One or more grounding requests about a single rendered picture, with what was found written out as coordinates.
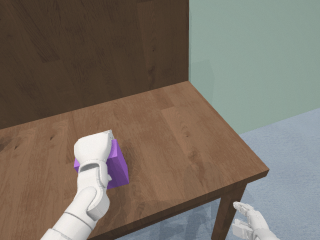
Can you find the left robot forearm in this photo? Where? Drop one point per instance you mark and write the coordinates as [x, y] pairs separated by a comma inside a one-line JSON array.
[[89, 204]]

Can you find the right robot hand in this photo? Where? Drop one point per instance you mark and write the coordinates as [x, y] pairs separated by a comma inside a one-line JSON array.
[[255, 221]]

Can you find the right robot forearm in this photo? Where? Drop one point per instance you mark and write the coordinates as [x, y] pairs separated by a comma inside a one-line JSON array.
[[264, 234]]

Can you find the sponge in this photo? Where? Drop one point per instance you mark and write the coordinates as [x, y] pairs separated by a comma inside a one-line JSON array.
[[117, 168]]

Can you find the left robot hand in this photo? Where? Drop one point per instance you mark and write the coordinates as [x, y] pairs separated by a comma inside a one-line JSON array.
[[94, 147]]

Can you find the table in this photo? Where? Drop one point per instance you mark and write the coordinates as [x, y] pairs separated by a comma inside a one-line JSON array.
[[75, 68]]

